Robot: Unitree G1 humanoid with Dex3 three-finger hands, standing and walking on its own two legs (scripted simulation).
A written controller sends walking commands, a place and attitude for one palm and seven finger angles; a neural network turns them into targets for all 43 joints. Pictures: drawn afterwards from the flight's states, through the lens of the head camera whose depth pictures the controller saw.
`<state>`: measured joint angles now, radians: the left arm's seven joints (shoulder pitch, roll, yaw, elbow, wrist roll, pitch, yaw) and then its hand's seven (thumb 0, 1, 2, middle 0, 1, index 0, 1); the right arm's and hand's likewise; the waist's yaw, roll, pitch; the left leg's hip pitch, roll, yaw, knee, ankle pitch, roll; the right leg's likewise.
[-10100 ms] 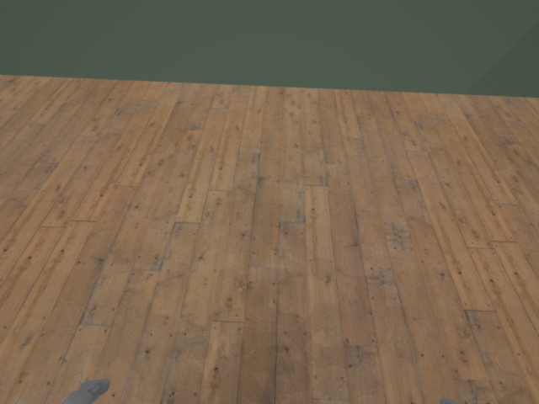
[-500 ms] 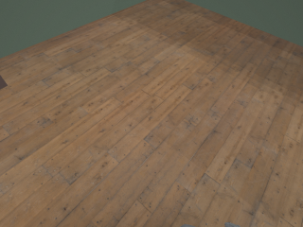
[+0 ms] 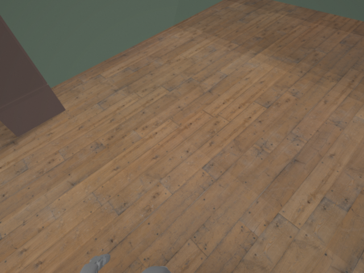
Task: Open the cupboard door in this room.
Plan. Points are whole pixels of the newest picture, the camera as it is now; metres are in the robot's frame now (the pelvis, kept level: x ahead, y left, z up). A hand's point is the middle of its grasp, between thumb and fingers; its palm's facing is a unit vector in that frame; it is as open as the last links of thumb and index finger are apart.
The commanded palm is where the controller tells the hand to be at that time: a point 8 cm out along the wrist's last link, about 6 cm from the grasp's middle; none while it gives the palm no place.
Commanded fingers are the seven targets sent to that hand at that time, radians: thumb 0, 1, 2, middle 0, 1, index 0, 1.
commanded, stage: turn or walk to find it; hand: left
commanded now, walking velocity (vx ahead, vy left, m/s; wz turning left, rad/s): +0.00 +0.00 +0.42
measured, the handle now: out of the picture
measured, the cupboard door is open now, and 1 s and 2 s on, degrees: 0 0 0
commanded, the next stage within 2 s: stand and wait in 0.32 s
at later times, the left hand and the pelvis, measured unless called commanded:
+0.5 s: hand out of the picture -0.09 +0.24 -0.19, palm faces +0.28 -0.93 -0.23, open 7.4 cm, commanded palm none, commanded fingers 0.00 0.90 0.90 -0.20 -0.30 -0.20 -0.30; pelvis -0.03 +0.04 -0.01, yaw +11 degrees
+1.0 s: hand out of the picture -0.06 +0.21 -0.17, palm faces +0.22 -0.95 -0.24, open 7.3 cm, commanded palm none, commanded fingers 0.00 0.90 0.90 -0.20 -0.30 -0.20 -0.30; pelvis -0.05 +0.02 +0.00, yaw +12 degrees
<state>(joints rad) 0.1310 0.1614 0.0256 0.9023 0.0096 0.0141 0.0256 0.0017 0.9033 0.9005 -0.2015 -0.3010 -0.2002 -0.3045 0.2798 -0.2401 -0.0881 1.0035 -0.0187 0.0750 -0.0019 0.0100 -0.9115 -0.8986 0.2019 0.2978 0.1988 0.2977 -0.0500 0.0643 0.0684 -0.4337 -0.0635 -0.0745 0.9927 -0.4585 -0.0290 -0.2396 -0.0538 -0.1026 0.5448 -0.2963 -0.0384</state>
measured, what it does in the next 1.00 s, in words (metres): steps on the spot: left foot, then right foot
